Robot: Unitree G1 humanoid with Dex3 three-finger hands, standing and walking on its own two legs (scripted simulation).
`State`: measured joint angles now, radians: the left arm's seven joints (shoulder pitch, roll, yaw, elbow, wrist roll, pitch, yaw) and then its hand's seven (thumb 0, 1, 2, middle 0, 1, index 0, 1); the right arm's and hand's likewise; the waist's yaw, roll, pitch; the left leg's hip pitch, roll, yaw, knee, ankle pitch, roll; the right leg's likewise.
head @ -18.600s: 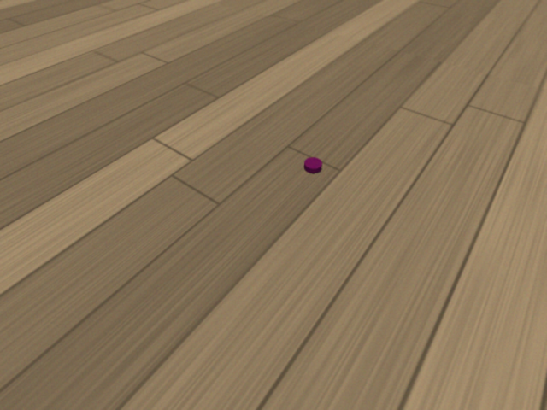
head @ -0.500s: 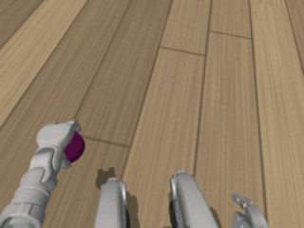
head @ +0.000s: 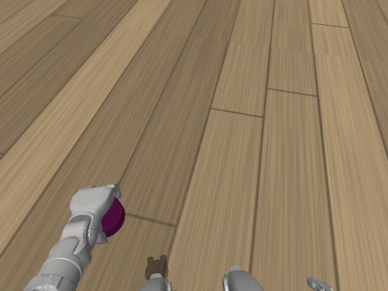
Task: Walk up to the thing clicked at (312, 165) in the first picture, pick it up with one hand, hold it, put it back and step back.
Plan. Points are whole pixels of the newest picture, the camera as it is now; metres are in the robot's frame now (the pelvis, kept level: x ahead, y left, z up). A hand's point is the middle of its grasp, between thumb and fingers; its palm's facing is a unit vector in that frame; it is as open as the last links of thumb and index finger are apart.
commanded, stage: lift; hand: left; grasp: from above
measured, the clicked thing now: (103, 216) +0.34 +0.22 -0.11
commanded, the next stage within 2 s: hold in 0.22 s
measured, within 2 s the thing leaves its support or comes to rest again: neither
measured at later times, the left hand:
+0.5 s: hand (88, 202) +0.34 +0.23 -0.03, palm faces -0.45 -0.07 -0.89, open 11.7 cm
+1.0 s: hand (86, 197) +0.34 +0.22 +0.00, palm faces -0.46 -0.06 -0.89, open 11.8 cm
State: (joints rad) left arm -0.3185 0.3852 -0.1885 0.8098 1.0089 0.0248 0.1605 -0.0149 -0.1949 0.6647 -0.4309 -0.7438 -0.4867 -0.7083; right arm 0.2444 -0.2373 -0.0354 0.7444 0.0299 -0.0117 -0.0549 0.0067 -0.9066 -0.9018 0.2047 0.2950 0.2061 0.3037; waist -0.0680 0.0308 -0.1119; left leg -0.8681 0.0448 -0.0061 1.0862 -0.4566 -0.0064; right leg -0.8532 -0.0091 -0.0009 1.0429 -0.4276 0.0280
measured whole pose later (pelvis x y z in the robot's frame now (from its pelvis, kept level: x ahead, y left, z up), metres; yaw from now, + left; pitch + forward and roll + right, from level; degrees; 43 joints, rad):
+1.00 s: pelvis +0.04 +0.00 +0.06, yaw -1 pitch +4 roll +0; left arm -0.27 0.38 -0.21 0.74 1.01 0.01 0.05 -0.01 -0.22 0.71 -0.42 -0.77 -0.48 -0.73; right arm 0.24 -0.25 -0.05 0.69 0.04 0.05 -0.03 0.01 -0.90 -0.90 0.20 0.29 0.20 0.30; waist -0.03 0.04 -0.04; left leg -0.39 0.03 0.03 0.63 -0.31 0.00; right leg -0.40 -0.02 0.02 0.61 -0.29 0.03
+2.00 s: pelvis +0.02 +0.00 +0.07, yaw -1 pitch +0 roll +0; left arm -0.22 0.39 -0.22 0.64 0.99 0.00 -0.03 0.00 -0.26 0.76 -0.38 -0.86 -0.44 -0.83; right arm 0.19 -0.24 -0.02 0.67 0.06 0.06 -0.05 0.01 -0.91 -0.90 0.20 0.29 0.20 0.30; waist 0.00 0.04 0.01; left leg -0.28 0.03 0.04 0.51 -0.24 -0.01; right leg -0.29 -0.02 0.03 0.51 -0.22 0.03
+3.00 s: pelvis -0.01 +0.00 -0.06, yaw +0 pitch +25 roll -2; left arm -0.56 0.38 -0.11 1.17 1.19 -0.05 0.41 -0.01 -0.25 0.72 -0.39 -0.85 -0.46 -0.83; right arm 0.23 -0.27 -0.09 0.74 -0.03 0.02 -0.01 0.00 -0.90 -0.90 0.20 0.29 0.20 0.30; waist -0.11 0.02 -0.17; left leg -1.25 0.04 -0.02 1.35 -0.54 -0.01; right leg -1.23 -0.01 0.00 1.31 -0.51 0.03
